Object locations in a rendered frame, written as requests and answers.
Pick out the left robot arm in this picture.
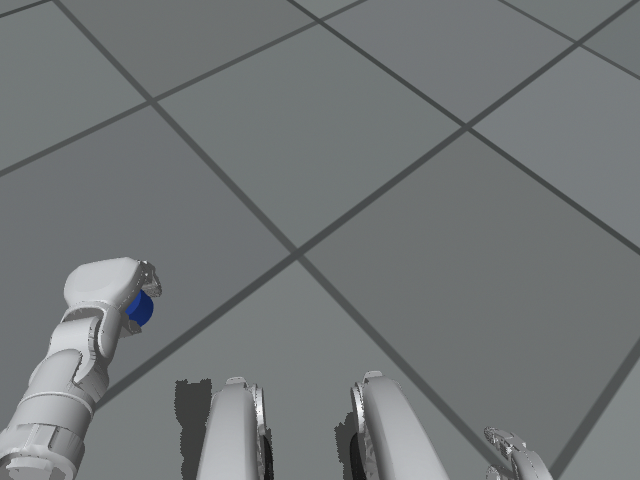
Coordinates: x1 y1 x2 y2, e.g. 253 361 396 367
0 301 123 480

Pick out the right robot hand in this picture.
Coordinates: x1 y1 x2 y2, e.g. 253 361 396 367
484 427 554 480

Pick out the right robot foot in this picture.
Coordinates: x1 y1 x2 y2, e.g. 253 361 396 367
350 433 366 480

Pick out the left robot hand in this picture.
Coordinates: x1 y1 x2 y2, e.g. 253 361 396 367
64 257 162 338

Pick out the tin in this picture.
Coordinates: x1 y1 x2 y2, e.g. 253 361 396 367
125 289 154 327

